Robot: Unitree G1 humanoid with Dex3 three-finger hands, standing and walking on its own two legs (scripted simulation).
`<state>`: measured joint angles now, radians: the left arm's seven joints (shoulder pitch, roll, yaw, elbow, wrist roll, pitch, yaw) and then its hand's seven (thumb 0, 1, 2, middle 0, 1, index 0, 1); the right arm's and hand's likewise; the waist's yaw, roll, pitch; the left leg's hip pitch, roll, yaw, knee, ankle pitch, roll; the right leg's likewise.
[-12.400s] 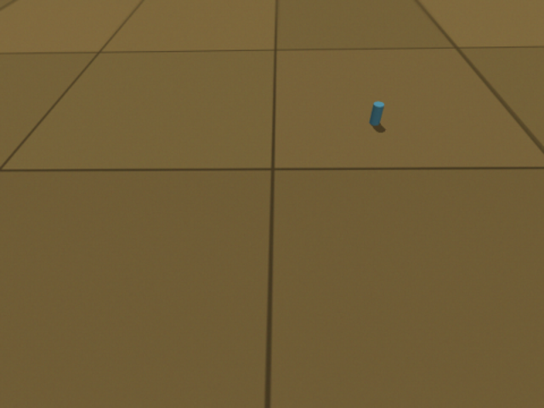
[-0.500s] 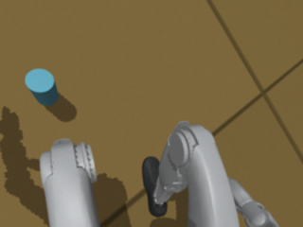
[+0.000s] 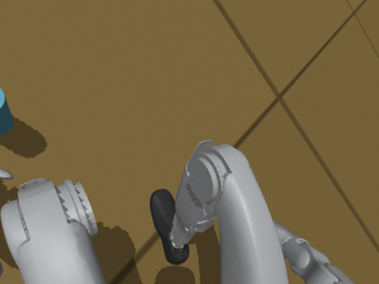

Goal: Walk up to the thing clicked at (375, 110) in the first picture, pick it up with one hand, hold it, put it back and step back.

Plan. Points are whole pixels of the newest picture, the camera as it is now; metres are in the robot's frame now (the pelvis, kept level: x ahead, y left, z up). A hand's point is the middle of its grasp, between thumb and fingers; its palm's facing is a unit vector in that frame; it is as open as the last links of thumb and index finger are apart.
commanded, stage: close in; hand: left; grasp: from the side
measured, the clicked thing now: out of the picture +0.49 +0.26 -0.22
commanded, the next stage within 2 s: rest palm in 0.22 s
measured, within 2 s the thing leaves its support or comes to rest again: leaves its support in 1.62 s
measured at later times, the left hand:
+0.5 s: hand out of the picture +0.44 +0.26 -0.18, palm faces +0.26 -0.97 -0.02, open 17.0 cm
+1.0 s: hand out of the picture +0.46 +0.26 -0.18, palm faces +0.28 -0.96 -0.04, open 9.6 cm
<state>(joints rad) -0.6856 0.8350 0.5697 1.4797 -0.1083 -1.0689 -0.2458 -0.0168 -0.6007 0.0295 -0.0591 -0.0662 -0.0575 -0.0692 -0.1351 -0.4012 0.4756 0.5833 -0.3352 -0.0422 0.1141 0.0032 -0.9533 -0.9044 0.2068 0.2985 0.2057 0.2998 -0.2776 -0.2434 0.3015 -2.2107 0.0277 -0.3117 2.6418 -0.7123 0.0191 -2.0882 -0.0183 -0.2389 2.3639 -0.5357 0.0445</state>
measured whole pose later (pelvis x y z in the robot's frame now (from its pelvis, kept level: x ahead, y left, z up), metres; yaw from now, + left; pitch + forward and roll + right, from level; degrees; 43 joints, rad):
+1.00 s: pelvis +0.00 +0.00 +0.01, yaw -2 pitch +14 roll -20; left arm -0.78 0.92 0.41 1.59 -0.01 -1.16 0.04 0.00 0.17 0.58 -0.56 -0.56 -0.55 -0.56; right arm -0.20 -0.37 0.56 0.58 -0.40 0.02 0.14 0.00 -0.89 -0.89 0.21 0.30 0.20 0.30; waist -0.30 -0.28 0.33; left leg -2.20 0.02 -0.38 2.64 -0.74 0.01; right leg -2.05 0.00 -0.29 2.32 -0.54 0.05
